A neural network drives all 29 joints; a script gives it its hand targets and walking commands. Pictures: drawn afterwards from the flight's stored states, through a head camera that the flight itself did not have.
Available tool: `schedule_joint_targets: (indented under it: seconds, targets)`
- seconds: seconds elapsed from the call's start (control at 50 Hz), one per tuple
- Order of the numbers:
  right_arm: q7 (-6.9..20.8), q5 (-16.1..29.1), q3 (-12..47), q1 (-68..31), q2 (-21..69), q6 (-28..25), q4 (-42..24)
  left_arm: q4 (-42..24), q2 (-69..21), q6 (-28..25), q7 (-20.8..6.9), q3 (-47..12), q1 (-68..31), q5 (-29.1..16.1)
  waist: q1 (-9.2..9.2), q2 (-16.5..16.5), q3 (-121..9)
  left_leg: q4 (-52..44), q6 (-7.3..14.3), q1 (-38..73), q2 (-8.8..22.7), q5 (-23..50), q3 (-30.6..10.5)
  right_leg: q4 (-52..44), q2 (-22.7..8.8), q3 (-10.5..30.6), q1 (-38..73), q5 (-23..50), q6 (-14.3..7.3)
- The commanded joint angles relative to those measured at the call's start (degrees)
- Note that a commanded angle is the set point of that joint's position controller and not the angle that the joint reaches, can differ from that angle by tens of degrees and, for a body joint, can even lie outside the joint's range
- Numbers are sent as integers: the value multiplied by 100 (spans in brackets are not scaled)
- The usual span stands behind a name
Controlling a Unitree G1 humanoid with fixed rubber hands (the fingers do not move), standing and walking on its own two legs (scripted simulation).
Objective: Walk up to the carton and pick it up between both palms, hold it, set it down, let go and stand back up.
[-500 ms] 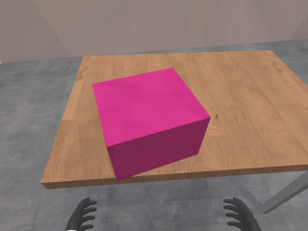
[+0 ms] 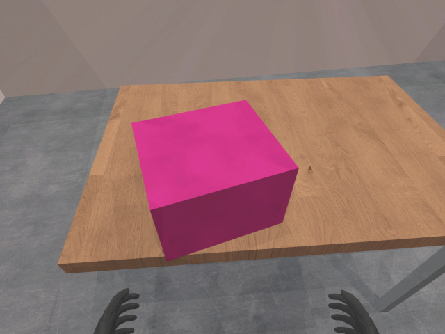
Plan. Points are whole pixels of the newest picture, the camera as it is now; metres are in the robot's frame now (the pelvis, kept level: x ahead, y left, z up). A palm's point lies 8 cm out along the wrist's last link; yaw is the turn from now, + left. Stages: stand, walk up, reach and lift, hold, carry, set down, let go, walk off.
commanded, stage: stand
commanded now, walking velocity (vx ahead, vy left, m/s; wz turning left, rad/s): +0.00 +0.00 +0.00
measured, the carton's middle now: (209, 174) +0.44 +0.05 +0.03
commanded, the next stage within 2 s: none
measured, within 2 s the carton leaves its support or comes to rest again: neither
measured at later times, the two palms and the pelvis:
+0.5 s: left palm out of the picture +0.03 +0.27 -0.13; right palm out of the picture +0.01 -0.24 -0.11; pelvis -0.03 +0.02 +0.00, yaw +1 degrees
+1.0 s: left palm out of the picture -0.07 +0.29 -0.15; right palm out of the picture -0.04 -0.21 -0.13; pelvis -0.05 +0.05 -0.01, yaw +1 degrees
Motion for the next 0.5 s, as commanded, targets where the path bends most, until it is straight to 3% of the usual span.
schedule_joint_targets:
  seconds: [0.0,0.06,0.18,0.3,0.48]
  targets:
    - [-195,-7,-298,279,-970,425,-457,-103,862,-408,-15,352,277,5,-3,-154,-827,173,196,117,630,2015,-518,-214,-751,664,-86,2012,135]
    - [-211,-16,-257,424,-899,560,-476,72,812,-499,-45,310,141,-1,-102,7,-565,164,117,-26,600,1491,-555,-378,-750,695,-354,1677,93]
    - [-217,-28,-242,696,-952,601,-388,380,912,-521,-54,324,258,23,-83,176,-2,-13,117,-321,583,1079,-690,-527,-724,711,-581,1075,81]
    - [-242,-13,-210,1056,-1009,616,-252,728,941,-515,-37,295,480,15,-93,88,98,-188,123,-473,560,883,-774,-557,-676,669,-483,728,114]
    - [-247,-17,-155,1474,-1053,687,29,1244,927,-426,0,193,839,16,-58,161,486,-613,126,-975,531,-408,-929,-505,-617,631,-677,-167,166]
